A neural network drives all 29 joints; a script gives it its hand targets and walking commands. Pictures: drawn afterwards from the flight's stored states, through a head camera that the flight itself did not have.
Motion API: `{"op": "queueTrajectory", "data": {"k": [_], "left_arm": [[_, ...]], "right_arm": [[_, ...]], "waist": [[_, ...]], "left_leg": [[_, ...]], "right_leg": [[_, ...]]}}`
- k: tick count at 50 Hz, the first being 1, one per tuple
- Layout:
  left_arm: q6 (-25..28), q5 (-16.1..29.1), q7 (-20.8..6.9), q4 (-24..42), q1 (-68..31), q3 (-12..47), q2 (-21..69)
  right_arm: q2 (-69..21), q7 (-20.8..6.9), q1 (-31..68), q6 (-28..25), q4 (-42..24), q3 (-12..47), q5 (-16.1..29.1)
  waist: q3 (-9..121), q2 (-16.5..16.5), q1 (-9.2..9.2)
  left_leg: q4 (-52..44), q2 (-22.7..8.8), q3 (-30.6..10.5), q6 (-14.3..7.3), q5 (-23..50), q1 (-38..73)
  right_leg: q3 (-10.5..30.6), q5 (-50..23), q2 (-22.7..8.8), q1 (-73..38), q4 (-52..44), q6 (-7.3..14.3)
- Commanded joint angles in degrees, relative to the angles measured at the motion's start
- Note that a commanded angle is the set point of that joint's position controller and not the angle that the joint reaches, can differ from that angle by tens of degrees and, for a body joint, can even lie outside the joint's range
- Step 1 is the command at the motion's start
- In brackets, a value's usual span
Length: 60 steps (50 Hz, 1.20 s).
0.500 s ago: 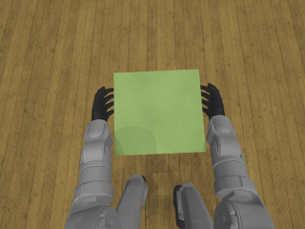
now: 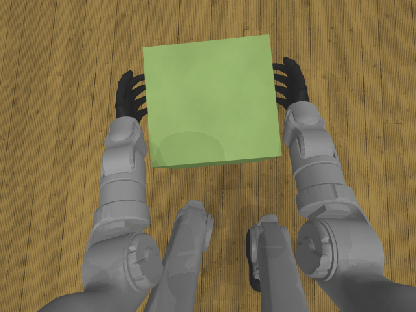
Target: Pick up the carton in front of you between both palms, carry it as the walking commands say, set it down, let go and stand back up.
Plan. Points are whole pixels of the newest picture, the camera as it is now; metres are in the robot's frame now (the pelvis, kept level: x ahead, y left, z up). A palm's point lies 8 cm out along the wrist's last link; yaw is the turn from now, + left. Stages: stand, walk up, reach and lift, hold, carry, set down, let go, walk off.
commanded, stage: set down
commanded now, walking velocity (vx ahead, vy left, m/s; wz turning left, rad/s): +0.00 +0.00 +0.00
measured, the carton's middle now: (212, 117) +0.47 +0.09 -0.17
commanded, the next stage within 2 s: none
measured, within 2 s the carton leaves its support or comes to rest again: rests again in 1.26 s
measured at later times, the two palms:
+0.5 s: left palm (143, 126) +0.44 +0.25 -0.24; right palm (266, 103) +0.54 -0.03 -0.24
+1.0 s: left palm (150, 129) +0.45 +0.26 -0.31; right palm (259, 106) +0.56 -0.03 -0.32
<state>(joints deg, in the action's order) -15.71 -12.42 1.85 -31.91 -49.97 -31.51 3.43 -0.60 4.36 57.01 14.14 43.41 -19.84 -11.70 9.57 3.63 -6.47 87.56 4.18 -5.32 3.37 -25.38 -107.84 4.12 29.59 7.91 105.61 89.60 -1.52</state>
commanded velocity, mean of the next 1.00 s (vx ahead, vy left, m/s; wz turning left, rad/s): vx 0.00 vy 0.00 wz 0.00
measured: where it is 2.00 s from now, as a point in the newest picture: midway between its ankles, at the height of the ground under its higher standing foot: (222, 260)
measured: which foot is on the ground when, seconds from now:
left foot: down 0.00-1.00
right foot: down 0.00-1.00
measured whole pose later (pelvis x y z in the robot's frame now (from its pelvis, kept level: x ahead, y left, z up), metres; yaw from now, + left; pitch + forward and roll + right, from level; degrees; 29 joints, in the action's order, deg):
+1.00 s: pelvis -0.01 -0.01 -0.15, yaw +1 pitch +43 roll +3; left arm -14.7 -6.0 2.7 -42.2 -71.6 -34.0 -5.1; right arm 13.9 6.9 88.7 13.4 64.0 -4.0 -2.3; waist -14.1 3.4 -10.7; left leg 118.2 3.4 -2.6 5.0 -32.1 -129.4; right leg 3.4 36.3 11.2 128.6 122.1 -2.1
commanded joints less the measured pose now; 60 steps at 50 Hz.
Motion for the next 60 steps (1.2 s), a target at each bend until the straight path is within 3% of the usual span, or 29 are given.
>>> {"op": "queueTrajectory", "data": {"k": [1,18,33,38,42,48,60], "left_arm": [[-0.2,6.8,-12.7,-2.2,-36.7,31.7,47.9],[-0.7,6.7,-11.8,-3.6,-52.4,24.8,40.0],[0.8,12.7,-12.7,-3.4,-62.1,25.2,32.3],[1.4,15.2,-13.3,-1.7,-64.0,25.8,31.3],[1.7,14.7,-13.6,-4.1,-61.0,25.3,31.7],[2.0,12.4,-14.5,-6.9,-58.8,22.6,30.8],[3.8,11.1,-13.7,-8.7,-60.6,19.8,24.9]], "right_arm": [[-51.7,-10.2,34.6,-1.3,1.0,25.7,5.7],[-42.4,-9.7,48.7,-0.6,10.1,20.6,6.2],[-36.4,-8.5,58.6,-1.7,10.7,27.1,13.0],[-38.0,-8.3,61.0,-2.1,7.7,30.5,15.9],[-39.5,-8.5,58.5,-2.6,8.5,30.8,16.0],[-37.9,-8.9,54.8,-3.2,13.4,27.7,13.9],[-31.8,-8.9,58.6,-4.8,14.4,27.3,15.1]], "waist": [[57.7,1.1,-3.86],[53.9,2.1,-6.51],[52.7,5.6,-10.25],[52.3,9.8,-12.53],[49.5,9.5,-12.51],[41.1,8.4,-11.65],[34.2,7.6,-12.01]], "left_leg": [[-3.2,4.2,9.1,0.8,19.6,35.8],[8.2,3.1,10.6,1.2,15.3,26.2],[19.4,1.4,12.2,1.4,20.7,21.0],[21.8,1.3,11.7,0.8,24.6,17.7],[23.2,1.3,11.4,0.6,26.5,18.0],[24.1,1.1,11.3,0.4,23.0,12.4],[25.6,0.5,10.6,-0.5,18.5,7.8]], "right_leg": [[-6.0,-13.1,4.3,-23.3,-5.5,-0.2],[-7.3,-6.8,4.4,-10.2,7.2,0.4],[-7.4,-11.2,3.2,-10.7,19.1,0.3],[-7.1,-16.5,3.1,-12.9,22.6,0.2],[-6.8,-17.8,3.2,-9.7,23.2,0.2],[-5.6,-15.3,2.9,-5.0,22.9,0.7],[-4.3,-11.8,2.7,-2.7,24.1,1.5]]}}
